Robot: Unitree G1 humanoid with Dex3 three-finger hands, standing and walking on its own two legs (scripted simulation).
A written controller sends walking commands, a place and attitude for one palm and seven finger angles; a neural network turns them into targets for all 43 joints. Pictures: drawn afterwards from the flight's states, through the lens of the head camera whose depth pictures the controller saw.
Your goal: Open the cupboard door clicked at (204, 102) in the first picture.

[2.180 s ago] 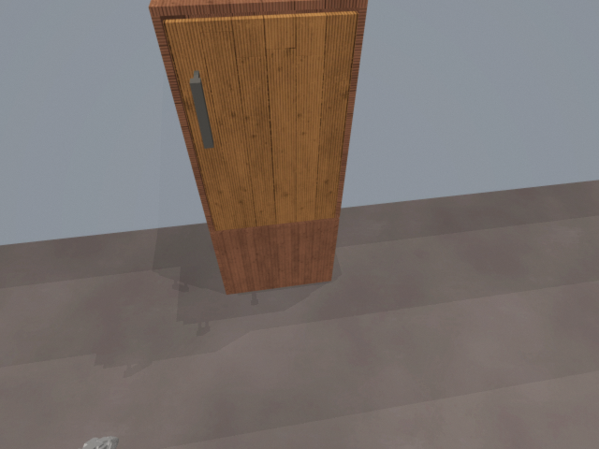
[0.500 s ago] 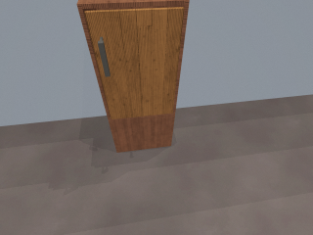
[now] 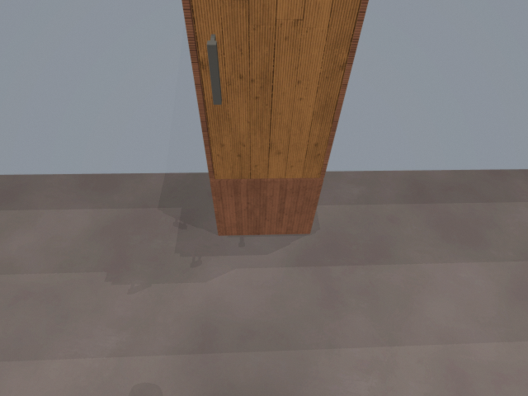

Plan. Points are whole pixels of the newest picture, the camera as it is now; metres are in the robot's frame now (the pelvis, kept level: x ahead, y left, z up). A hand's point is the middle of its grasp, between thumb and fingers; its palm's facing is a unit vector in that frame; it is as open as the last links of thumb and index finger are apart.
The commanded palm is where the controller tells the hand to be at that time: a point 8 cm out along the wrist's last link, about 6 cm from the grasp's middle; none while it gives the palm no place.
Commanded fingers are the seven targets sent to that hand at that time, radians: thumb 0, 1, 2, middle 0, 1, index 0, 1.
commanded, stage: take the last steps up to it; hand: left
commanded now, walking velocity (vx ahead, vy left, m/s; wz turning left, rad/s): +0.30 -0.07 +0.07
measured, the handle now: (215, 70) +0.81 +0.18 +0.06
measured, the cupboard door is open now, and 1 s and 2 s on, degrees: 0 0 0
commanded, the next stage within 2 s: come to a stop and stand still in 0.80 s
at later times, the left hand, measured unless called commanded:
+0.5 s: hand out of the picture +0.10 +0.15 -0.16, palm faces +0.09 -0.97 -0.21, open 7.4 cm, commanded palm none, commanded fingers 0.00 0.90 0.90 -0.20 -0.30 -0.20 -0.30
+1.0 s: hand (184, 390) +0.16 +0.15 -0.18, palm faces +0.11 -0.99 -0.12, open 7.4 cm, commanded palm none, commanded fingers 0.00 0.90 0.90 -0.20 -0.30 -0.20 -0.30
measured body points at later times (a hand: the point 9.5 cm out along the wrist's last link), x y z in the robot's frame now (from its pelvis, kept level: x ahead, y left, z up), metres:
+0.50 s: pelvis +0.07 -0.03 +0.00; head +0.08 -0.05 +0.45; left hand +0.10 +0.20 -0.15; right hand +0.02 -0.26 -0.16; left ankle +0.04 +0.11 -0.71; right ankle +0.08 -0.13 -0.73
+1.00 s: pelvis +0.24 +0.01 +0.00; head +0.26 +0.04 +0.45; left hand +0.16 +0.20 -0.17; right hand +0.35 -0.21 -0.13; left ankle +0.28 +0.08 -0.73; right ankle +0.17 -0.12 -0.66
